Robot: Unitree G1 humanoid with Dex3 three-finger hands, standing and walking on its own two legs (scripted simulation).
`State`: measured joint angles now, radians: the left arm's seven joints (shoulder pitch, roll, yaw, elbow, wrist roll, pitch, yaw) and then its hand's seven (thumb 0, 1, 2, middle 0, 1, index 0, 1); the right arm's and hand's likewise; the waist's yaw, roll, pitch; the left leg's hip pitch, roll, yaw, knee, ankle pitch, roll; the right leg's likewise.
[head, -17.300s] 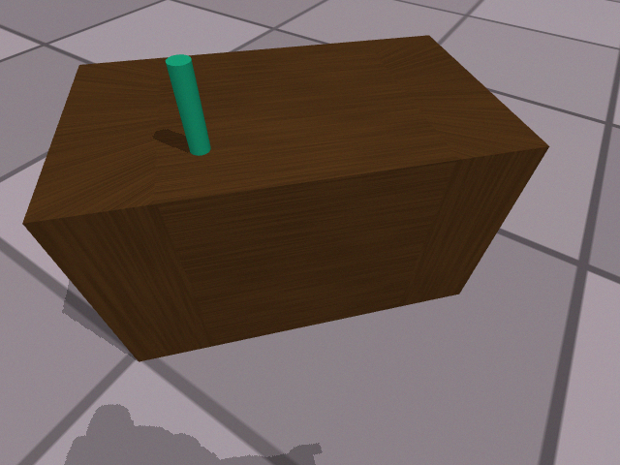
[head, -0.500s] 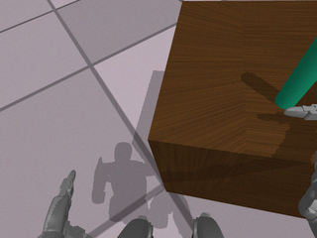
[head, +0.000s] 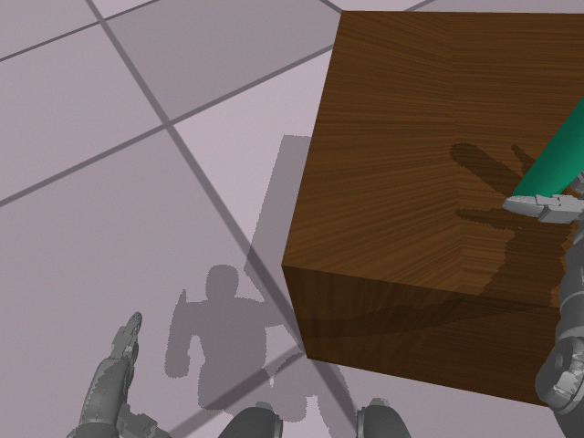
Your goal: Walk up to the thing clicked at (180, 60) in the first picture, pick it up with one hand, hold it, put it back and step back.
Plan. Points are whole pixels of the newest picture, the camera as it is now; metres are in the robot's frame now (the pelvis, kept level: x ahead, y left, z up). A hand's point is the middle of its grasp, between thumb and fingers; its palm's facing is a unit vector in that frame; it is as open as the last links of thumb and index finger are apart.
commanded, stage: close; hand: right
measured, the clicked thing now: (572, 148) +0.47 -0.31 +0.10
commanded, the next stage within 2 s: settle in 0.48 s
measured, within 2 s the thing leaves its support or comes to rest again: leaves its support in 1.02 s
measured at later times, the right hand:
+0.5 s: hand (555, 177) +0.46 -0.30 +0.06, palm faces +0.35 +0.94 +0.03, open 7.3 cm
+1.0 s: hand (559, 178) +0.45 -0.30 +0.07, palm faces +0.38 +0.92 +0.01, open 6.8 cm
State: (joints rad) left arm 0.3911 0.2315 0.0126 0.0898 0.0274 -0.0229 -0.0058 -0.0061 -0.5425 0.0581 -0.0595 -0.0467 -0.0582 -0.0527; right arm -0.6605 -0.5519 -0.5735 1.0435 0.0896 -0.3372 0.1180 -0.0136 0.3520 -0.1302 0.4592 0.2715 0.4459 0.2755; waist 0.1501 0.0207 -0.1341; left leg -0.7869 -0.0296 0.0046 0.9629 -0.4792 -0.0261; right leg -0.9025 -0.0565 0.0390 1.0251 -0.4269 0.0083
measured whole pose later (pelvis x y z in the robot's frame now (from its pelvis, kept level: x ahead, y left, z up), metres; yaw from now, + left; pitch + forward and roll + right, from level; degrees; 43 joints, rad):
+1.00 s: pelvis +0.01 +0.00 +0.01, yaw +0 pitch +16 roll +3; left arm 0.41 0.25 0.04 0.07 0.03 0.02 -0.01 -0.01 -0.53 0.05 -0.06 -0.05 -0.06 -0.05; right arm -0.62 -0.52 -0.58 0.97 0.07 -0.30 0.09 -0.02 0.02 -1.13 0.86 1.17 0.89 1.18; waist 0.14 0.03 -0.12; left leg -0.74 -0.03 0.00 0.92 -0.47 -0.03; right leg -0.85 -0.06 0.03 0.99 -0.43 0.01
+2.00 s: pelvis +0.01 +0.00 +0.04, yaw -1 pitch +8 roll +2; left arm 0.36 0.23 0.04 0.32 -0.01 -0.08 0.05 -0.01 -0.53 0.05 -0.05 -0.05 -0.06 -0.04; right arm -0.45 -0.41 -0.45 0.73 0.15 -0.18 0.07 -0.03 0.03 -1.15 0.88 1.15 0.90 1.17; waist 0.06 0.00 -0.09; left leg -0.45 -0.01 -0.02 0.70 -0.38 -0.03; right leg -0.55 -0.04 0.01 0.76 -0.34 0.00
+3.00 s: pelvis +0.00 +0.02 +0.06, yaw -3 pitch -3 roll +0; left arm 0.26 0.22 0.06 0.57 -0.02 -0.15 0.12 -0.01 -0.55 0.06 -0.06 -0.05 -0.05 -0.05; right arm -0.13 -0.26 -0.36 -0.10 0.22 0.35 -0.01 -0.03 0.05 -1.17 0.90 1.14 0.92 1.15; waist -0.02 -0.05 -0.03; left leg -0.17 0.02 0.01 0.53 -0.32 -0.01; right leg -0.25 -0.02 0.03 0.53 -0.23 0.02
